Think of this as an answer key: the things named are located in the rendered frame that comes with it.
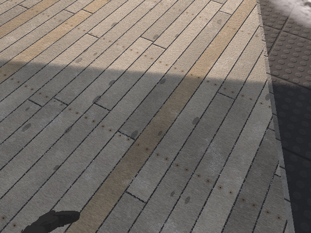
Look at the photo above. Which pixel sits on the left robot hand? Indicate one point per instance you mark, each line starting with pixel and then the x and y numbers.
pixel 51 220

